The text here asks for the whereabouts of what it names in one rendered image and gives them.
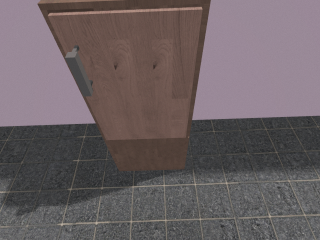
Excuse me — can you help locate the handle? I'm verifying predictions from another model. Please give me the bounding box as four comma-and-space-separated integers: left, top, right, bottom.
65, 45, 94, 97

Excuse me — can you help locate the cupboard door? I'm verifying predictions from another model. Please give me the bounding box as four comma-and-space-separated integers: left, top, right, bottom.
48, 6, 203, 140

